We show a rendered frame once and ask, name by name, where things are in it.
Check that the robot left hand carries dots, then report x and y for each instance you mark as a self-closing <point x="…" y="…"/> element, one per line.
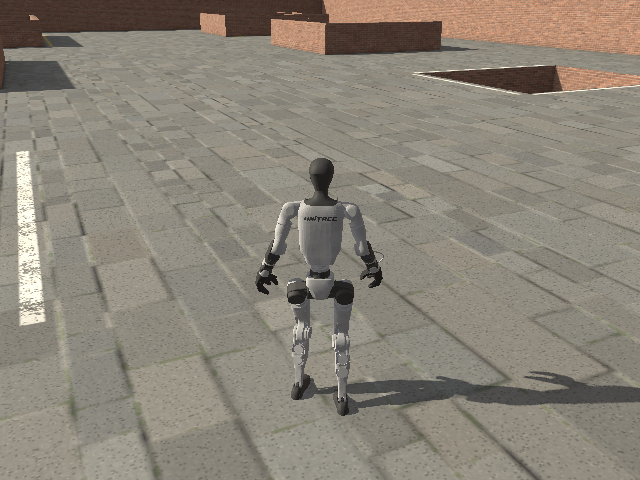
<point x="261" y="280"/>

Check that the robot right upper arm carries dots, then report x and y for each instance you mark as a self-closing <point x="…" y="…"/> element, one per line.
<point x="352" y="212"/>

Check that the robot right hand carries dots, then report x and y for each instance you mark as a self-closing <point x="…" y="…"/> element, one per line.
<point x="377" y="276"/>

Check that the robot left upper arm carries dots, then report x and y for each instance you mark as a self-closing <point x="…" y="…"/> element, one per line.
<point x="288" y="211"/>

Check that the humanoid robot torso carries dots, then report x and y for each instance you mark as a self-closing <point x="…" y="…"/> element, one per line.
<point x="320" y="236"/>

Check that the robot right forearm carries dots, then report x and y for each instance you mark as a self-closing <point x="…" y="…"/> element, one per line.
<point x="370" y="260"/>

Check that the left robot foot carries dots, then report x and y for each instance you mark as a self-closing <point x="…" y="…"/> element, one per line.
<point x="297" y="392"/>

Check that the robot left forearm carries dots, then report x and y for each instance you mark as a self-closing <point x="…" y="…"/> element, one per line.
<point x="269" y="262"/>

